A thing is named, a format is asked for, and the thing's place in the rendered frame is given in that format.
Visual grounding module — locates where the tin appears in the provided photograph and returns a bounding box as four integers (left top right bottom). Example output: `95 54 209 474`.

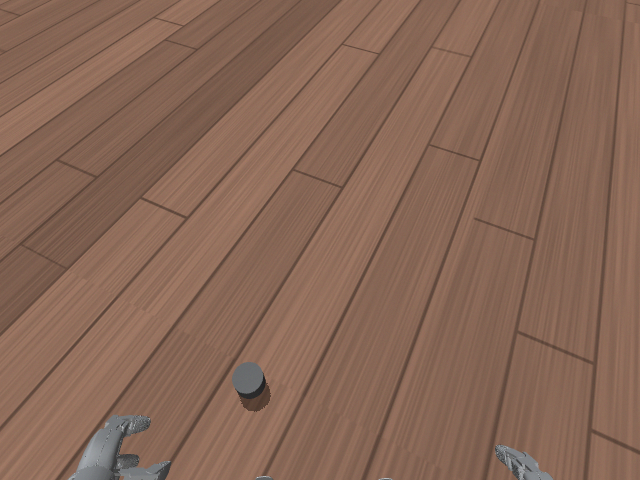
232 362 266 399

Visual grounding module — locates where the left robot hand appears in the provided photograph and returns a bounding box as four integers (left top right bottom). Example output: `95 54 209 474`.
76 415 171 480

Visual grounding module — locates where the right robot hand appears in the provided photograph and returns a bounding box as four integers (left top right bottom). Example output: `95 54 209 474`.
495 445 554 480

